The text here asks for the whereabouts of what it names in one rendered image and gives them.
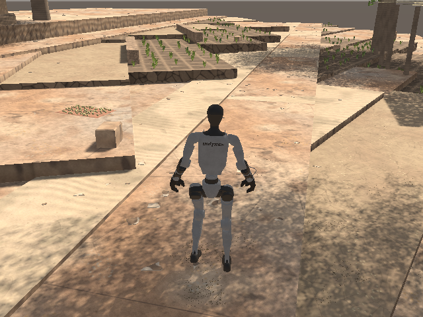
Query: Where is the left robot hand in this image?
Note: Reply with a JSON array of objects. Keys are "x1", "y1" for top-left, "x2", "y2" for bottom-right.
[{"x1": 170, "y1": 177, "x2": 185, "y2": 192}]

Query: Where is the left robot foot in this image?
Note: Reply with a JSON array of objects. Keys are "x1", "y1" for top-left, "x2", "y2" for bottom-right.
[{"x1": 190, "y1": 250, "x2": 202, "y2": 263}]

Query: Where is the right robot forearm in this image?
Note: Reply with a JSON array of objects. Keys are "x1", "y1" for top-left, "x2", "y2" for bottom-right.
[{"x1": 241, "y1": 160, "x2": 254, "y2": 182}]

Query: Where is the robot left upper arm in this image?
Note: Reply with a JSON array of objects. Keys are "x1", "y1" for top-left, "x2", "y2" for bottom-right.
[{"x1": 180, "y1": 132, "x2": 200, "y2": 168}]

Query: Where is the right robot hand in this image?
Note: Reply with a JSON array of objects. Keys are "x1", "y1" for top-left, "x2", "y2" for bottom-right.
[{"x1": 241, "y1": 179, "x2": 256, "y2": 193}]

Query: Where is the robot right upper arm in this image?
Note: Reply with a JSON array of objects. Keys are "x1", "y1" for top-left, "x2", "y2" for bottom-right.
[{"x1": 228, "y1": 134, "x2": 247, "y2": 170}]

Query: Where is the humanoid robot torso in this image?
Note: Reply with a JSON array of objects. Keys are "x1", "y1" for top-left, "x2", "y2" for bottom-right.
[{"x1": 198, "y1": 132, "x2": 229, "y2": 198}]

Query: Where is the left robot forearm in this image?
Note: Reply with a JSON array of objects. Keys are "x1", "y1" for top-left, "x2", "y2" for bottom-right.
[{"x1": 173, "y1": 158, "x2": 186, "y2": 181}]

